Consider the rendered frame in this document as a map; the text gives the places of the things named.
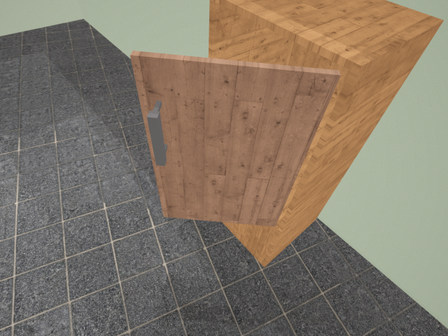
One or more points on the handle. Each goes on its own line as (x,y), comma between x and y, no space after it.
(155,128)

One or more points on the cupboard door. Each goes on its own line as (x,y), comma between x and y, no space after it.
(237,132)

